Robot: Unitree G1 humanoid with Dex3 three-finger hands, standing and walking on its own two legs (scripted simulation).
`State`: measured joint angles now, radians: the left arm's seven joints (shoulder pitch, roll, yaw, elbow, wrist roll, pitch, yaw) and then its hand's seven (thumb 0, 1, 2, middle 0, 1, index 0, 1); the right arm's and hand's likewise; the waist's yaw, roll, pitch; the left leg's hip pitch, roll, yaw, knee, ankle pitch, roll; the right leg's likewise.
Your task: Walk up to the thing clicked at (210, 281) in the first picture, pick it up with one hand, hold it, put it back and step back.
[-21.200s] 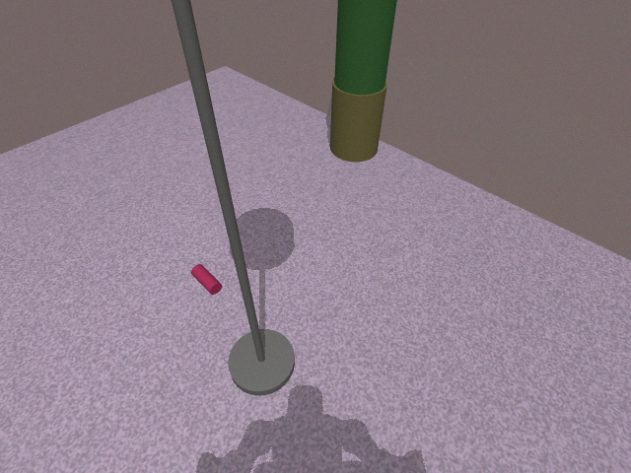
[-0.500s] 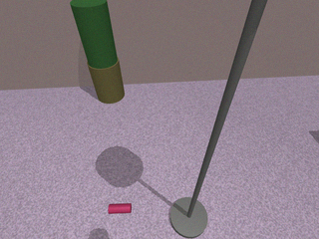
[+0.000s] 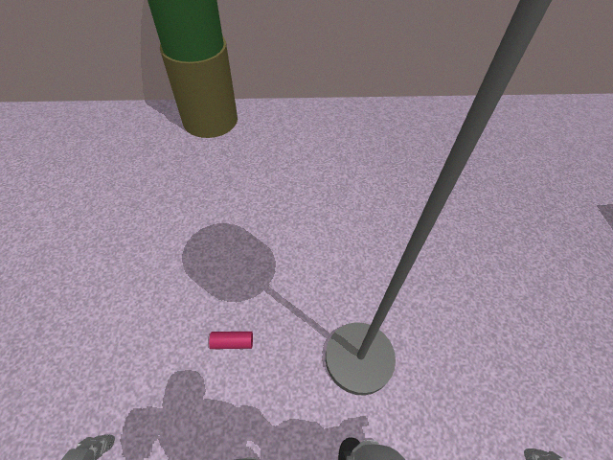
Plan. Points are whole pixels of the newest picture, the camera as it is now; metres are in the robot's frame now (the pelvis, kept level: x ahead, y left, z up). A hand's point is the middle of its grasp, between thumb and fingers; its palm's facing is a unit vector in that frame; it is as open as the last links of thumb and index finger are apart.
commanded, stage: walk up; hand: left
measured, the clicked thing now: (231, 340) +0.52 +0.23 -0.74
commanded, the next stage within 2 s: none
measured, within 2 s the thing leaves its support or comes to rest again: neither
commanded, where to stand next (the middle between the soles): +0.10 -0.02 m, yaw -1 degrees
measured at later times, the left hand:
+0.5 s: hand out of the picture +0.07 +0.25 -0.14, palm faces -0.15 -0.91 -0.38, open 7.4 cm
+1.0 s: hand out of the picture +0.10 +0.24 -0.16, palm faces -0.02 -0.94 -0.35, open 7.4 cm
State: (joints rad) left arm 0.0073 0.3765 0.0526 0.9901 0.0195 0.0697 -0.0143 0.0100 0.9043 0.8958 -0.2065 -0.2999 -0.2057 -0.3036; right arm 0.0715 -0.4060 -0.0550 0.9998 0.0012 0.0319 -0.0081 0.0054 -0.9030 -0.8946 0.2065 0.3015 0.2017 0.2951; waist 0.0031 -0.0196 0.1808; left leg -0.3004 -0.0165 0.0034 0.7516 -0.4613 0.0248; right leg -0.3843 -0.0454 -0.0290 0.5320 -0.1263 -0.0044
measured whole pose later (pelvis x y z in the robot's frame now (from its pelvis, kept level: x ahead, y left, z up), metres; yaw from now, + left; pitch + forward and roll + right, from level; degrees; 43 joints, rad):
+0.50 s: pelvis -0.04 -0.02 +0.00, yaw -5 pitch -4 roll -2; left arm 0.21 0.42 0.07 0.94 0.03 -0.01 -0.06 0.01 0.91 0.90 -0.21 -0.30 -0.20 -0.30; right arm 0.33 -0.45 -0.09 0.87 -0.05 -0.01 0.03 0.01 -0.90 -0.89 0.21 0.30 0.21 0.30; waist -0.05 0.02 0.10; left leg -0.20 0.11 0.04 0.65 -0.38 0.03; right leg -0.19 0.02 -0.01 0.55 -0.30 -0.01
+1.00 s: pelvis -0.01 -0.01 +0.00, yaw -1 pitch -3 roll -1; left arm 0.12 0.38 0.02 0.87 -0.03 0.03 0.02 0.01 0.91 0.90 -0.21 -0.30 -0.20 -0.30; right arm 0.15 -0.36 -0.04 0.85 -0.01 0.01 0.01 0.01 -0.90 -0.89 0.21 0.30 0.20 0.30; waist 0.01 -0.02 0.22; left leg -0.36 -0.01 -0.04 0.62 -0.21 0.02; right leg -0.33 0.02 0.04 1.00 -0.59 -0.02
